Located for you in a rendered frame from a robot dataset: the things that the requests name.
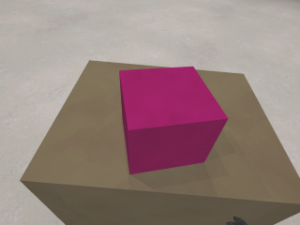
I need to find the pedestal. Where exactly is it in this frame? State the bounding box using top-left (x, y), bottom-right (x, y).
top-left (20, 60), bottom-right (300, 225)

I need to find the carton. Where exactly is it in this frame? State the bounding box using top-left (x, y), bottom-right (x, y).
top-left (119, 67), bottom-right (229, 174)

